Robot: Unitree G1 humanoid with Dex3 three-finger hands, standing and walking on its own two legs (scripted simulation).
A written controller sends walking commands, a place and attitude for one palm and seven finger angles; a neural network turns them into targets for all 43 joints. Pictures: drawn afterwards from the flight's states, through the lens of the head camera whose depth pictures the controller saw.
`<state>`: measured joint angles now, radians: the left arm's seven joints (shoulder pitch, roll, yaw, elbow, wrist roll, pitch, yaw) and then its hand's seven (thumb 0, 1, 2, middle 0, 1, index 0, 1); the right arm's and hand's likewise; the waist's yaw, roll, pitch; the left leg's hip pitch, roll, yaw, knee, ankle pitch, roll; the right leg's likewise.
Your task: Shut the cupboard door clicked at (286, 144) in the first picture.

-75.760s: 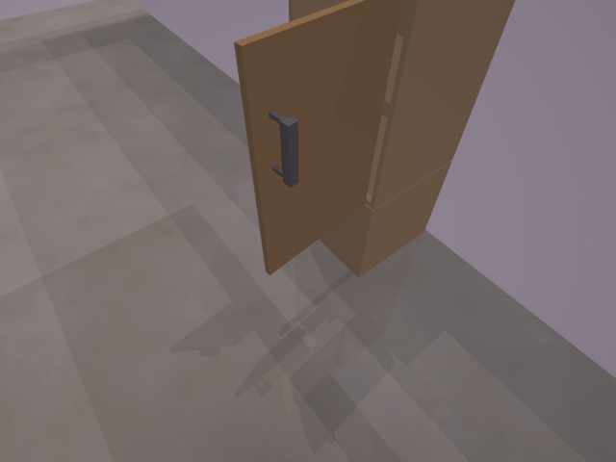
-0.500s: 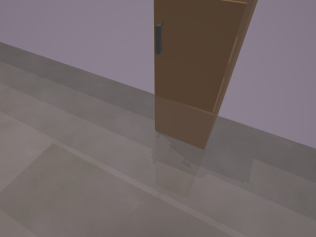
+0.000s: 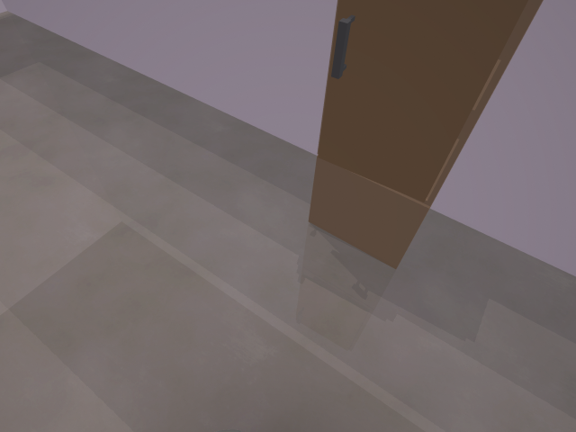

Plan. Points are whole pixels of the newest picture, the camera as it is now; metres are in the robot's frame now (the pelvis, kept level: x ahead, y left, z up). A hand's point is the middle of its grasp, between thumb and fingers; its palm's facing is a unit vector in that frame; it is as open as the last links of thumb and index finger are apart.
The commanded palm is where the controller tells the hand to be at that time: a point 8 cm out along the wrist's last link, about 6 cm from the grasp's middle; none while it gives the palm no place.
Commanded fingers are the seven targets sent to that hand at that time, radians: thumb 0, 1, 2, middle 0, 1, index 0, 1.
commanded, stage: walk to a spot facing it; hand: left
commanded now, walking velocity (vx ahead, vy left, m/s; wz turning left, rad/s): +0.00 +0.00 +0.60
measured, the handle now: (344, 47) +0.96 -0.12 +0.07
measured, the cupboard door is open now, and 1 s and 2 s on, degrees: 3 3 3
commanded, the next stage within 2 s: turn to face it in 0.84 s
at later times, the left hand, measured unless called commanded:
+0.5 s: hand out of the picture +0.02 +0.19 -0.14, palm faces +0.32 -0.90 -0.29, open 7.4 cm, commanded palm none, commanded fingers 0.00 0.90 0.90 -0.20 -0.30 -0.20 -0.30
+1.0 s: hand out of the picture +0.03 +0.24 -0.17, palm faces +0.63 -0.74 -0.25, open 7.4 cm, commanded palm none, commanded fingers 0.00 0.90 0.90 -0.20 -0.30 -0.20 -0.30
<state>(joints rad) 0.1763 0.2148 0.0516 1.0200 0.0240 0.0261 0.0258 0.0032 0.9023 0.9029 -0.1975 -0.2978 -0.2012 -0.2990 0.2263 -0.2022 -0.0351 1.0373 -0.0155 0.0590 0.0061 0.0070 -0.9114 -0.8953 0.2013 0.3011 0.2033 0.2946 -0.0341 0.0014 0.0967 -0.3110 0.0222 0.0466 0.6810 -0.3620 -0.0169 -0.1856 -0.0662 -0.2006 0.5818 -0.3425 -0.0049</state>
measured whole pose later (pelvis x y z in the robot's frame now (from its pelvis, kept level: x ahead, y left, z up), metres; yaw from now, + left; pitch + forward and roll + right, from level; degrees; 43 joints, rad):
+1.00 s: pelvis +0.14 +0.06 +0.00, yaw +37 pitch -1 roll +1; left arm 0.26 0.23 0.08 0.94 0.03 0.01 -0.01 0.01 0.91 0.90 -0.20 -0.30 -0.20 -0.30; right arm 0.12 -0.20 -0.02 0.89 -0.03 -0.02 0.01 0.00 -0.91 -0.89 0.20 0.30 0.21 0.29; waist 0.03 -0.03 0.13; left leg -0.33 -0.02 0.06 0.58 -0.24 0.03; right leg -0.51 -0.15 -0.04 1.13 -0.38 0.05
